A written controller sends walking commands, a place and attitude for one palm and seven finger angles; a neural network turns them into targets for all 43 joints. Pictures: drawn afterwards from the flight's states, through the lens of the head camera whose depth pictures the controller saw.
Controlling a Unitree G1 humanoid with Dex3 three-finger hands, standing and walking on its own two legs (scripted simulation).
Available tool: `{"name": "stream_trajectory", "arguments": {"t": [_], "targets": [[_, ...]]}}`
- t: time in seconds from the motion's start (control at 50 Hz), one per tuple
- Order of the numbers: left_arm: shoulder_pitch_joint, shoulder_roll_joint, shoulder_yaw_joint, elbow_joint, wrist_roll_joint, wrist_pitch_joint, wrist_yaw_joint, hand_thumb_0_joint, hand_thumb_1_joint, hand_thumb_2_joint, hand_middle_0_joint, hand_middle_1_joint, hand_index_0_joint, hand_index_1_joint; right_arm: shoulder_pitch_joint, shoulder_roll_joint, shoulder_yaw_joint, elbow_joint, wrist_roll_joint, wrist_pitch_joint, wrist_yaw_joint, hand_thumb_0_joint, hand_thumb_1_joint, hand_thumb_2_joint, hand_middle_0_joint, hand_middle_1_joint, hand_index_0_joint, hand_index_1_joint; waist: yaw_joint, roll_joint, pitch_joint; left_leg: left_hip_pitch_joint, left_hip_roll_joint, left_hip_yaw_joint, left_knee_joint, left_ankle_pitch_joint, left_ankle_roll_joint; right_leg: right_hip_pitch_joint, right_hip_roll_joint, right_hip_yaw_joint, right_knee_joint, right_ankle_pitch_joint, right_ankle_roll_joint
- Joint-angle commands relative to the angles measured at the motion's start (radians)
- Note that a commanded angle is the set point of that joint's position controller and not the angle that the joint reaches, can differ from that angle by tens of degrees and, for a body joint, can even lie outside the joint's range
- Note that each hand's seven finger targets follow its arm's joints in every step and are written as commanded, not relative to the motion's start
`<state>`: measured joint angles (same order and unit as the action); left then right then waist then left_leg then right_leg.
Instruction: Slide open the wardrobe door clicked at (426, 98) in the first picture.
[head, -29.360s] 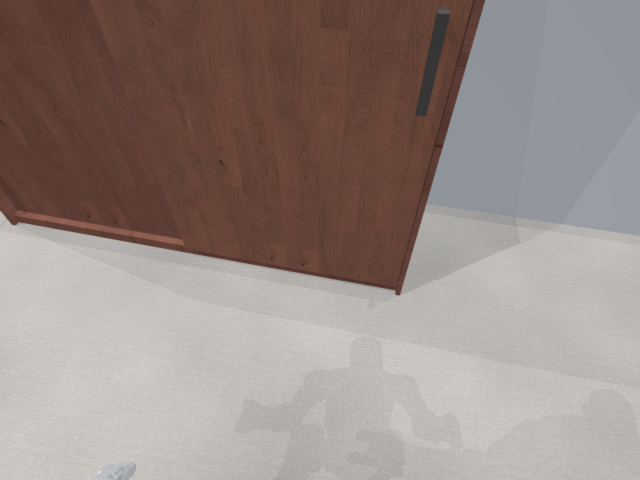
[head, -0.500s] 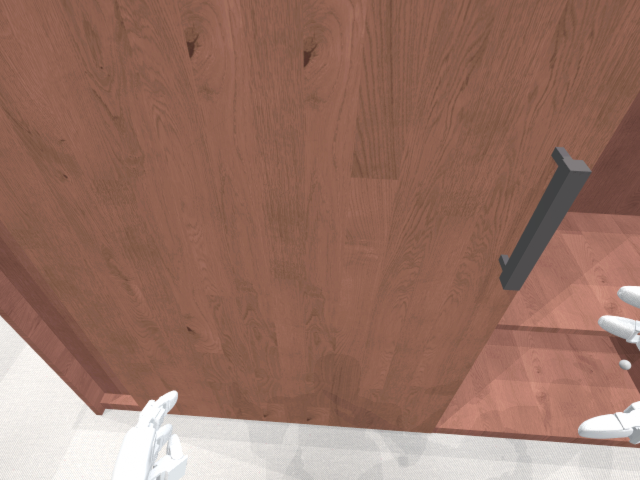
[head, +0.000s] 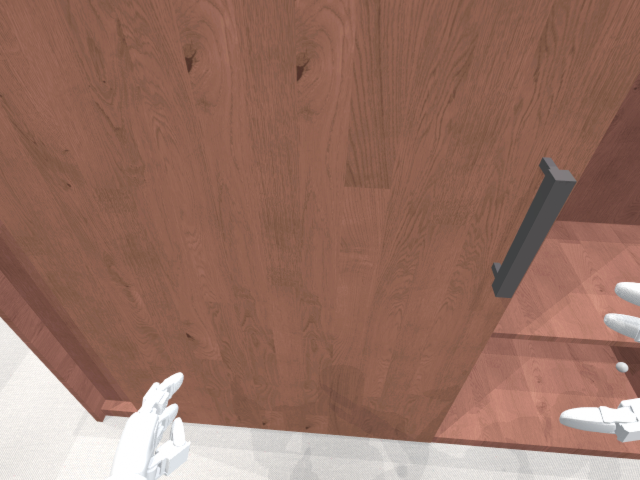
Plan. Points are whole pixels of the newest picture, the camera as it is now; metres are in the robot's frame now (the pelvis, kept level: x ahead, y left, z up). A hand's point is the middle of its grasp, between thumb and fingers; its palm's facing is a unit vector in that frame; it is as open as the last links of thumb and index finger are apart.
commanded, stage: draw the hand back to the body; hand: right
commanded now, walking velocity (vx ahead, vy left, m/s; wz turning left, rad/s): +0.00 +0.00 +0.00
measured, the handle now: (523, 231) +0.40 -0.28 +0.13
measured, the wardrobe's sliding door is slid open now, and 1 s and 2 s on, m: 0.68 0.68 0.68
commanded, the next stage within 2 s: step back with the hand held close in 0.96 s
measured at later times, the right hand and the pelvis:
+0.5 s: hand (590, 320) +0.23 -0.26 +0.17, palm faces +0.43 +0.82 -0.37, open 9.6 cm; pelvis +0.03 +0.00 +0.01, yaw +2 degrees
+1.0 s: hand (559, 314) +0.24 -0.23 +0.17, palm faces +0.42 +0.83 -0.37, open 7.4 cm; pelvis +0.04 +0.03 +0.02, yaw +2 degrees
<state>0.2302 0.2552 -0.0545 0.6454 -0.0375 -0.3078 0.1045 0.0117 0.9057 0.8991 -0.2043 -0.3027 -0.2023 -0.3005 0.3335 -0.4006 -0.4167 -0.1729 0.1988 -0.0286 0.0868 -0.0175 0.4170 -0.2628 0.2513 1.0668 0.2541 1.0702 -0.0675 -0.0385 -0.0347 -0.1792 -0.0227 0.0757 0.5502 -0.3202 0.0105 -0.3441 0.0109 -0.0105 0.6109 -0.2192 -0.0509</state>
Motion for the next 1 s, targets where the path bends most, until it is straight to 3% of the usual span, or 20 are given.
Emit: {"name": "stream_trajectory", "arguments": {"t": [0.0,0.02,0.04,0.12,0.14,0.16,0.22,0.24,0.36,0.4,0.48,0.52,0.56,0.64,0.7,0.9,0.98], "targets": [[-0.132,0.114,0.054,-0.15,0.012,-0.011,0.005,0.0,0.9,0.9,-0.2,-0.3,-0.2,-0.3,-0.095,-0.21,-0.07,-0.314,-0.086,-0.101,-0.194,0.0,0.115,-0.41,0.235,0.895,0.235,0.895,0.004,-0.087,-0.021,-0.125,0.045,-0.073,-0.149,-0.043,0.025,0.159,-0.056,0.135,-0.228,-0.275,0.026],[-0.135,0.12,0.057,-0.14,0.015,-0.001,0.006,0.0,0.9,0.9,-0.2,-0.3,-0.2,-0.3,-0.081,-0.217,-0.076,-0.309,-0.097,-0.104,-0.207,0.0,0.079,-0.428,0.234,0.874,0.234,0.874,0.002,-0.078,-0.026,-0.109,0.044,-0.073,-0.158,-0.025,0.026,0.167,-0.058,0.129,-0.232,-0.247,0.022],[-0.134,0.108,0.057,-0.144,0.015,0.008,0.004,0.0,0.9,0.9,-0.2,-0.3,-0.2,-0.3,-0.073,-0.175,-0.039,-0.323,-0.099,-0.107,-0.215,0.0,0.043,-0.445,0.232,0.853,0.232,0.853,0.01,-0.078,-0.023,-0.093,0.045,-0.071,-0.153,-0.007,0.026,0.174,-0.062,0.129,-0.237,-0.218,0.024],[-0.149,0.111,0.057,-0.14,0.021,0.032,-0.002,0.0,0.9,0.9,-0.2,-0.3,-0.2,-0.3,-0.065,-0.172,-0.031,-0.355,-0.12,-0.115,-0.232,0.0,-0.102,-0.515,0.227,0.767,0.227,0.767,0.004,-0.052,-0.018,-0.065,0.038,-0.062,-0.161,0.042,0.026,0.216,-0.069,0.133,-0.264,-0.147,0.026],[-0.149,0.105,0.056,-0.141,0.021,0.04,-0.003,0.0,0.9,0.9,-0.2,-0.3,-0.2,-0.3,-0.063,-0.147,-0.007,-0.353,-0.121,-0.114,-0.233,0.0,-0.139,-0.533,0.226,0.746,0.226,0.746,0.009,-0.066,-0.01,-0.064,0.038,-0.063,-0.162,0.051,0.026,0.226,-0.07,0.133,-0.269,-0.132,0.029],[-0.148,0.105,0.055,-0.143,0.024,0.046,-0.006,0.0,0.9,0.9,-0.2,-0.3,-0.2,-0.3,-0.071,-0.159,-0.016,-0.366,-0.124,-0.115,-0.235,0.0,-0.175,-0.55,0.225,0.725,0.225,0.725,0.004,-0.072,-0.021,-0.051,0.038,-0.061,-0.162,0.06,0.028,0.235,-0.069,0.135,-0.275,-0.12,0.033],[-0.157,0.107,0.057,-0.142,0.026,0.065,-0.009,0.0,0.9,0.9,-0.2,-0.3,-0.2,-0.3,-0.028,-0.158,-0.026,-0.36,-0.125,-0.113,-0.233,0.0,-0.284,-0.603,0.221,0.661,0.221,0.661,-0.004,-0.018,-0.017,-0.028,0.033,-0.056,-0.178,0.084,0.027,0.251,-0.072,0.129,-0.283,-0.064,0.034],[-0.156,0.098,0.058,-0.148,0.027,0.072,-0.01,0.0,0.9,0.9,-0.2,-0.3,-0.2,-0.3,-0.009,-0.135,-0.008,-0.354,-0.121,-0.109,-0.232,0.0,-0.32,-0.62,0.22,0.64,0.22,0.64,0.0,-0.026,-0.003,-0.024,0.036,-0.058,-0.181,0.097,0.026,0.252,-0.072,0.116,-0.277,-0.031,0.033],[-0.159,0.095,0.06,-0.16,0.032,0.101,-0.023,0.0,0.9,0.9,-0.2,-0.3,-0.2,-0.3,0.009,-0.15,-0.027,-0.414,-0.121,-0.106,-0.222,0.0,-0.538,-0.725,0.213,0.512,0.213,0.512,-0.01,-0.054,-0.028,0.009,0.034,-0.057,-0.202,0.156,0.026,0.292,-0.066,0.092,-0.265,0.095,0.041],[-0.163,0.091,0.062,-0.164,0.031,0.109,-0.024,0.0,0.9,0.9,-0.2,-0.3,-0.2,-0.3,0.021,-0.149,-0.028,-0.421,-0.118,-0.105,-0.219,0.0,-0.61,-0.76,0.21,0.47,0.21,0.47,-0.009,-0.026,-0.026,0.004,0.031,-0.056,-0.208,0.158,0.023,0.302,-0.066,0.083,-0.261,0.106,0.038],[-0.166,0.088,0.061,-0.17,0.033,0.117,-0.026,0.0,0.9,0.9,-0.2,-0.3,-0.2,-0.3,0.031,-0.148,-0.025,-0.45,-0.116,-0.104,-0.216,0.0,-0.755,-0.83,0.205,0.385,0.205,0.385,-0.01,-0.055,-0.023,0.012,0.031,-0.06,-0.219,0.178,0.022,0.313,-0.06,0.07,-0.256,0.138,0.036],[-0.17,0.093,0.064,-0.169,0.033,0.122,-0.024,0.0,0.9,0.9,-0.2,-0.3,-0.2,-0.3,0.038,-0.151,-0.031,-0.446,-0.114,-0.101,-0.214,0.0,-0.827,-0.865,0.202,0.342,0.202,0.342,-0.011,-0.006,-0.01,0.013,0.03,-0.059,-0.236,0.19,0.021,0.309,-0.058,0.06,-0.251,0.151,0.028],[-0.171,0.09,0.066,-0.174,0.034,0.128,-0.025,0.0,0.9,0.9,-0.2,-0.3,-0.2,-0.3,0.024,-0.143,-0.019,-0.478,-0.114,-0.103,-0.21,0.0,-0.9,-0.9,0.2,0.3,0.2,0.3,-0.009,-0.037,-0.032,0.018,0.033,-0.065,-0.232,0.219,0.019,0.327,-0.053,0.048,-0.238,0.18,0.025],[-0.172,0.085,0.066,-0.171,0.034,0.146,-0.019,0.0,0.9,0.9,-0.2,-0.3,-0.2,-0.3,0.066,-0.129,-0.021,-0.401,-0.106,-0.09,-0.206,0.0,-0.9,-0.9,0.2,0.3,0.2,0.3,-0.008,0.019,0.014,0.006,0.034,-0.069,-0.254,0.219,0.012,0.312,-0.048,0.03,-0.235,0.163,0.016],[-0.177,0.084,0.066,-0.178,0.036,0.154,-0.018,0.0,0.9,0.9,-0.2,-0.3,-0.2,-0.3,0.026,-0.154,-0.034,-0.446,-0.108,-0.091,-0.204,0.0,-0.9,-0.9,0.2,0.3,0.2,0.3,-0.011,-0.029,-0.023,0.019,0.037,-0.076,-0.254,0.252,0.011,0.332,-0.038,0.021,-0.225,0.188,0.013],[-0.187,0.078,0.065,-0.176,0.041,0.162,-0.014,0.0,0.9,0.9,-0.2,-0.3,-0.2,-0.3,0.028,-0.155,-0.034,-0.434,-0.103,-0.083,-0.199,0.0,-0.9,-0.9,0.2,0.3,0.2,0.3,-0.014,0.014,-0.014,0.026,0.039,-0.081,-0.269,0.302,0.002,0.337,-0.027,0.009,-0.222,0.212,0.005],[-0.189,0.077,0.063,-0.173,0.041,0.165,-0.014,0.0,0.9,0.9,-0.2,-0.3,-0.2,-0.3,0.021,-0.15,-0.026,-0.437,-0.104,-0.082,-0.196,0.0,-0.9,-0.9,0.2,0.3,0.2,0.3,-0.012,-0.028,-0.016,0.031,0.04,-0.082,-0.272,0.31,0.002,0.347,-0.024,0.008,-0.225,0.222,0.007]]}}
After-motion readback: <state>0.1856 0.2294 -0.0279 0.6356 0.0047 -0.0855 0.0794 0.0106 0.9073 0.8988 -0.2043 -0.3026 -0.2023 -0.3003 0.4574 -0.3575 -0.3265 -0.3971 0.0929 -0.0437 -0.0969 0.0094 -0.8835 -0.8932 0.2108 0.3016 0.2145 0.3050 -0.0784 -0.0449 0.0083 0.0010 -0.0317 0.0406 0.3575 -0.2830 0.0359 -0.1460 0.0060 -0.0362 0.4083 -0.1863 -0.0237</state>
